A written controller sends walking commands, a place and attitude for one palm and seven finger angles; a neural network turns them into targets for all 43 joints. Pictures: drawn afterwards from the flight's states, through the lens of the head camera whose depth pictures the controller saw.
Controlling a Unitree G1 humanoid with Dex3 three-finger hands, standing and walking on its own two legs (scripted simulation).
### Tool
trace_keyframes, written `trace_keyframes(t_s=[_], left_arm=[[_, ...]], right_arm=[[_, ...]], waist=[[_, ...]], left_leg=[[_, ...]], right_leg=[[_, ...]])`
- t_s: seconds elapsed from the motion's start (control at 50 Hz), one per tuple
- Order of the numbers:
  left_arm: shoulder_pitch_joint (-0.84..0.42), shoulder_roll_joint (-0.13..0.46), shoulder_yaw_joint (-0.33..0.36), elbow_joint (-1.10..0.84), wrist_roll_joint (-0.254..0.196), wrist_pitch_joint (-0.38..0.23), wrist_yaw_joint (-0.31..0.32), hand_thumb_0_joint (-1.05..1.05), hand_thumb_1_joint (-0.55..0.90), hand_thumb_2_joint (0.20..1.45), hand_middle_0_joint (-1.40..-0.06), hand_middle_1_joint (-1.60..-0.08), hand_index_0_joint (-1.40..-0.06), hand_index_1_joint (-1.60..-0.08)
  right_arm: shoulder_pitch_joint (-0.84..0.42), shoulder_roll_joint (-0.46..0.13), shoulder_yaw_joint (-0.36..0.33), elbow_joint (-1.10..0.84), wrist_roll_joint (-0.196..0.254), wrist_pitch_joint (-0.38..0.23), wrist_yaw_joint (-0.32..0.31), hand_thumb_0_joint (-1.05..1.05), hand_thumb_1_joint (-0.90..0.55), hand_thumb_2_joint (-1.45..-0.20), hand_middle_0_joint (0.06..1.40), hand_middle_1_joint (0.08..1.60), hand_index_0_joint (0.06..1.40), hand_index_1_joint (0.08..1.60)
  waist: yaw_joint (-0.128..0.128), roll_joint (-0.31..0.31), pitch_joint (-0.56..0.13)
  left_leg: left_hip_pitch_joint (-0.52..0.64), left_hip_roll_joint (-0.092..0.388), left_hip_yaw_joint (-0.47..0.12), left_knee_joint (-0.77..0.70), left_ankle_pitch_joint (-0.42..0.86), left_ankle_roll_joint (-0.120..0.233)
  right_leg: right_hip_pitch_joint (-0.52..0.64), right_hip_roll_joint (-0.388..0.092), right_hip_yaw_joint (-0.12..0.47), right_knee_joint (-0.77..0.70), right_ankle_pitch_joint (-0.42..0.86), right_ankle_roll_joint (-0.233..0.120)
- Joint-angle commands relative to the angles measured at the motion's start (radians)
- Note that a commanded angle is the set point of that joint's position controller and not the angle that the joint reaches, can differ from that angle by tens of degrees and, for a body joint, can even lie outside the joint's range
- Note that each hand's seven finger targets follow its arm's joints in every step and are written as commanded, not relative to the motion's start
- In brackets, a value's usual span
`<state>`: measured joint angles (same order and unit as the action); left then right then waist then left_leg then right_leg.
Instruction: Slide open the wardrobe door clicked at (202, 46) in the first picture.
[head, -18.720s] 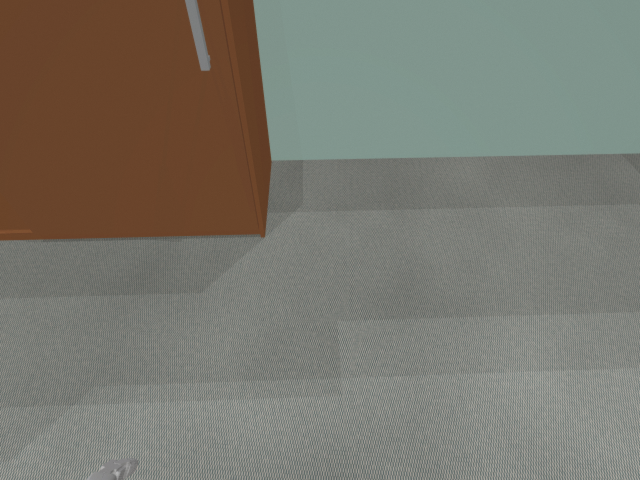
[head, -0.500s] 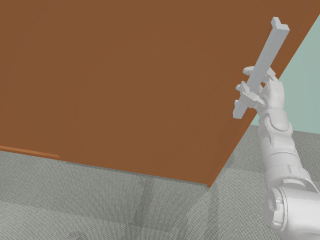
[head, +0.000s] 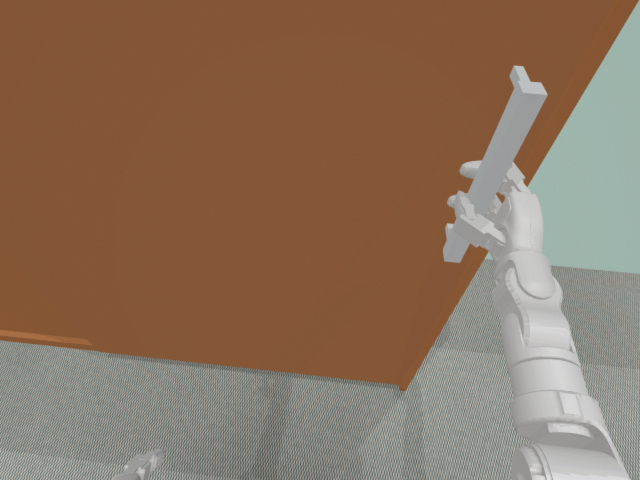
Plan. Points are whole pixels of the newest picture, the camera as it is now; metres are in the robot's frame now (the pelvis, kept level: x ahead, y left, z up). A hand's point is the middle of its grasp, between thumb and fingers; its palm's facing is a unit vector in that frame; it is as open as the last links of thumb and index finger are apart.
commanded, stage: tug the door sideways, standing still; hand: right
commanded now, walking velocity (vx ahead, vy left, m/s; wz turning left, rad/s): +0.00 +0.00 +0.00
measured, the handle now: (480, 178) +0.47 -0.15 +0.14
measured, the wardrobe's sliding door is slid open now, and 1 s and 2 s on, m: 0.00 0.06 0.22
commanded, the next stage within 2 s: step sideways, sliding the door along in 0.54 s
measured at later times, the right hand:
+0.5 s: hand (449, 217) +0.42 -0.11 +0.13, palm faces +0.06 +1.00 -0.03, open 6.0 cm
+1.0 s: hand (411, 212) +0.42 -0.06 +0.13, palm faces +0.06 +0.99 -0.09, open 6.1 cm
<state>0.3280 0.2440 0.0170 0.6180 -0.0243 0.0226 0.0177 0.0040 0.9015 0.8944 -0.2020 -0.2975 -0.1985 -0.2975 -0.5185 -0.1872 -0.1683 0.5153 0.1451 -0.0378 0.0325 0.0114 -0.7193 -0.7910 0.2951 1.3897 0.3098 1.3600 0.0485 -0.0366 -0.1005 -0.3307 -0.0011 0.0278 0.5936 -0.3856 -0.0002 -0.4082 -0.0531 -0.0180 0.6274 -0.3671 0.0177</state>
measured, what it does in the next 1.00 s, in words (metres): shifts its weight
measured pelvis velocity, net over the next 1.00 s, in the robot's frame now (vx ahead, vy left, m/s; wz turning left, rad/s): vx -0.04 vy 0.04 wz -0.05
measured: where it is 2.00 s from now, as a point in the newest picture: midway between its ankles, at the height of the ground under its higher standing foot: outside the picture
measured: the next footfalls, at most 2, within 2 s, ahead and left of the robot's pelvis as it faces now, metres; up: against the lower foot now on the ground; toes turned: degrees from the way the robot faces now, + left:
right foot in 1.20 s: +0.04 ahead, -0.07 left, +0.00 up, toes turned -12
left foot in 1.52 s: +0.14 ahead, +0.34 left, +0.00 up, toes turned +1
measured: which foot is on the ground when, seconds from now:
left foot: down 0.00-1.00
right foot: down 0.00-0.94, up 0.96-1.00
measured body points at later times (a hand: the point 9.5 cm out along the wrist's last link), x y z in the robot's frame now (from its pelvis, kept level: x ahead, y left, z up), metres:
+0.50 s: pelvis -0.02 +0.00 -0.01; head +0.02 +0.00 +0.44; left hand +0.07 +0.23 -0.14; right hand +0.41 -0.16 +0.13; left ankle -0.08 +0.13 -0.73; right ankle -0.04 -0.13 -0.73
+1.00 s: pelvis -0.04 +0.04 -0.01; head +0.00 +0.07 +0.43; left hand +0.04 +0.28 -0.15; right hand +0.41 -0.12 +0.13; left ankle -0.07 +0.12 -0.73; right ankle -0.05 -0.11 -0.70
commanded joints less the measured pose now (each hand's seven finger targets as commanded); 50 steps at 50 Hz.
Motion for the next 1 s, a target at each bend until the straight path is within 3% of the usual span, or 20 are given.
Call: trace_keyframes(t_s=[0.0,0.06,0.14,0.26,0.36,0.48,0.6,0.62,0.64,0.66,0.68,0.7,0.74,0.8,0.84,0.88,0.9,0.92,0.94,0.98], left_arm=[[0.033,0.114,0.051,-0.056,0.008,-0.035,0.01,0.0,0.9,0.9,-0.2,-0.3,-0.2,-0.3],[0.041,0.113,0.052,-0.041,0.015,-0.039,0.005,0.0,0.9,0.9,-0.2,-0.3,-0.2,-0.3],[0.015,0.106,0.045,-0.045,0.016,-0.054,-0.001,0.0,0.9,0.9,-0.2,-0.3,-0.2,-0.3],[0.032,0.107,0.044,-0.032,0.021,-0.068,-0.015,0.0,0.9,0.9,-0.2,-0.3,-0.2,-0.3],[0.032,0.104,0.041,-0.027,0.021,-0.082,-0.023,0.0,0.9,0.9,-0.2,-0.3,-0.2,-0.3],[0.056,0.106,0.047,-0.007,0.024,-0.091,-0.033,0.0,0.9,0.9,-0.2,-0.3,-0.2,-0.3],[0.068,0.108,0.044,0.004,0.027,-0.106,-0.038,0.0,0.9,0.9,-0.2,-0.3,-0.2,-0.3],[0.069,0.109,0.044,0.011,0.026,-0.108,-0.035,0.0,0.9,0.9,-0.2,-0.3,-0.2,-0.3],[0.032,0.164,0.05,0.009,0.0,-0.078,0.02,0.0,0.9,0.9,-0.2,-0.3,-0.2,-0.3],[0.012,0.145,0.035,-0.004,-0.005,-0.068,0.043,0.0,0.9,0.9,-0.2,-0.3,-0.2,-0.3],[-0.015,0.121,0.025,-0.007,-0.009,-0.062,0.054,0.0,0.9,0.9,-0.2,-0.3,-0.2,-0.3],[-0.028,0.113,0.022,-0.012,-0.012,-0.056,0.065,0.0,0.9,0.9,-0.2,-0.3,-0.2,-0.3],[-0.039,0.121,0.024,-0.014,-0.013,-0.052,0.083,0.0,0.9,0.9,-0.2,-0.3,-0.2,-0.3],[-0.065,0.123,0.026,-0.019,-0.004,-0.047,0.098,0.0,0.9,0.9,-0.2,-0.3,-0.2,-0.3],[-0.084,0.124,0.02,-0.022,-0.001,-0.041,0.099,0.0,0.9,0.9,-0.2,-0.3,-0.2,-0.3],[-0.092,0.132,0.022,-0.017,-0.006,-0.04,0.103,0.0,0.9,0.9,-0.2,-0.3,-0.2,-0.3],[-0.091,0.121,0.02,-0.012,-0.01,-0.047,0.103,0.0,0.9,0.9,-0.2,-0.3,-0.2,-0.3],[-0.098,0.104,0.019,-0.015,-0.017,-0.048,0.102,0.0,0.9,0.9,-0.2,-0.3,-0.2,-0.3],[-0.163,0.102,0.02,-0.022,-0.018,-0.059,0.102,0.0,0.9,0.9,-0.2,-0.3,-0.2,-0.3],[-0.154,0.098,0.024,0.01,0.005,-0.075,0.101,0.0,0.9,0.9,-0.2,-0.3,-0.2,-0.3]], right_arm=[[-0.561,-0.024,0.091,-0.197,-0.019,-0.062,-0.007,0.0,-0.9,-0.9,0.45,1.4,0.45,1.4],[-0.593,0.033,0.148,-0.178,-0.024,-0.074,-0.006,0.0,-0.9,-0.9,0.45,1.4,0.45,1.4],[-0.639,0.101,0.202,-0.119,-0.028,-0.103,-0.012,0.0,-0.9,-0.9,0.45,1.4,0.45,1.4],[-0.7,0.166,0.265,-0.085,-0.035,-0.129,-0.023,0.0,-0.9,-0.9,0.45,1.4,0.45,1.4],[-0.75,0.239,0.322,-0.039,-0.035,-0.138,-0.038,0.0,-0.9,-0.9,0.45,1.4,0.45,1.4],[-0.797,0.241,0.322,-0.015,-0.041,-0.147,-0.061,0.0,-0.9,-0.9,0.45,1.4,0.45,1.4],[-0.854,0.261,0.324,0.04,-0.044,-0.158,-0.089,0.0,-0.9,-0.9,0.45,1.4,0.45,1.4],[-0.917,0.24,0.315,0.033,-0.046,-0.163,-0.096,0.0,-0.9,-0.9,0.45,1.4,0.45,1.4],[-0.94,-0.256,0.023,0.054,-0.098,-0.178,-0.124,0.0,-0.9,-0.9,0.45,1.4,0.45,1.4],[-0.951,-0.225,0.058,0.058,-0.095,-0.185,-0.125,0.0,-0.9,-0.9,0.45,1.4,0.45,1.4],[-0.914,-0.089,0.14,0.07,-0.077,-0.179,-0.109,0.0,-0.9,-0.9,0.45,1.4,0.45,1.4],[-0.884,-0.055,0.16,0.1,-0.064,-0.172,-0.1,0.0,-0.9,-0.9,0.45,1.4,0.45,1.4],[-0.886,-0.054,0.163,0.123,-0.046,-0.17,-0.095,0.0,-0.9,-0.9,0.45,1.4,0.45,1.4],[-0.895,-0.051,0.168,0.13,-0.018,-0.167,-0.084,0.0,-0.9,-0.9,0.45,1.4,0.45,1.4],[-0.894,-0.061,0.163,0.135,-0.012,-0.163,-0.079,0.0,-0.9,-0.9,0.45,1.4,0.45,1.4],[-0.863,-0.104,0.13,0.145,-0.016,-0.162,-0.08,0.0,-0.9,-0.9,0.45,1.4,0.45,1.4],[-0.842,-0.108,0.129,0.158,-0.027,-0.16,-0.081,0.0,-0.9,-0.9,0.45,1.4,0.45,1.4],[-0.826,-0.151,0.09,0.183,-0.039,-0.151,-0.09,0.0,-0.9,-0.9,0.45,1.4,0.45,1.4],[-0.844,-0.167,0.066,0.194,-0.048,-0.142,-0.096,0.0,-0.9,-0.9,0.45,1.4,0.45,1.4],[-0.878,-0.091,0.121,0.16,-0.062,-0.151,-0.097,0.0,-0.9,-0.9,0.45,1.4,0.45,1.4]], waist=[[0.057,-0.027,-0.35],[0.068,0.014,-0.383],[0.073,0.028,-0.337],[0.08,0.006,-0.385],[0.097,0.014,-0.36],[0.099,0.005,-0.397],[0.109,0.012,-0.372],[0.119,-0.008,-0.372],[0.017,0.009,-0.412],[0.033,0.007,-0.38],[0.046,0.01,-0.351],[0.045,-0.009,-0.323],[0.048,-0.068,-0.29],[0.037,-0.157,-0.224],[0.018,-0.122,-0.171],[-0.003,-0.063,-0.178],[-0.008,0.029,-0.186],[-0.024,0.305,-0.168],[-0.052,0.434,-0.086],[-0.042,0.189,-0.06]], left_leg=[[-0.01,-0.031,0.029,0.01,0.738,0.003],[-0.028,-0.032,0.039,0.013,0.697,0.005],[-0.069,-0.034,0.044,0.008,0.606,0.008],[-0.111,-0.037,0.047,0.033,0.601,0.01],[-0.148,-0.041,0.052,0.031,0.513,0.012],[-0.176,-0.048,0.052,0.051,0.505,0.014],[-0.2,-0.053,0.056,0.047,0.437,0.017],[-0.207,-0.052,0.05,0.043,0.431,0.017],[-0.036,0.01,0.016,0.003,0.356,-0.001],[0.007,0.014,0.016,-0.021,0.364,0.004],[0.016,0.007,0.029,-0.007,0.363,-0.002],[0.015,0.003,0.037,0.018,0.315,-0.005],[-0.007,-0.015,0.041,0.104,0.212,0.001],[-0.115,-0.039,0.014,0.235,-0.008,0.014],[-0.047,-0.032,-0.005,0.177,-0.09,0.029],[0.145,-0.009,-0.03,0.022,0.087,0.048],[0.258,0.052,-0.083,-0.081,0.173,0.074],[0.356,0.183,-0.265,-0.214,0.267,0.131],[0.376,0.279,-0.422,-0.246,0.5,0.201],[0.42,0.295,-0.354,-0.141,0.754,0.256]], right_leg=[[0.321,0.038,0.009,0.051,0.772,-0.046],[0.349,0.035,0.033,0.059,0.786,-0.043],[0.318,0.042,0.043,0.047,0.654,-0.042],[0.361,0.037,0.068,0.076,0.73,-0.039],[0.33,0.04,0.075,0.071,0.601,-0.036],[0.337,0.037,0.084,0.088,0.621,-0.031],[0.292,0.045,0.08,0.079,0.487,-0.029],[0.291,0.046,0.074,0.08,0.463,-0.029],[0.26,-0.004,0.078,0.05,0.441,-0.073],[0.24,0.001,0.057,0.014,0.408,-0.079],[0.242,-0.014,0.052,0.002,0.394,-0.08],[0.245,-0.034,0.056,-0.007,0.363,-0.087],[0.271,-0.102,0.143,-0.037,0.322,-0.125],[0.335,-0.243,0.355,-0.089,0.341,-0.213],[0.255,-0.264,0.351,-0.079,0.323,-0.212],[0.137,-0.197,0.215,0.035,0.341,-0.163],[0.041,-0.121,0.093,0.14,0.299,-0.11],[-0.114,-0.008,-0.035,0.343,0.116,-0.039],[-0.249,0.041,0.004,0.536,-0.165,-0.025],[-0.28,0.014,0.033,0.619,-0.17,-0.017]])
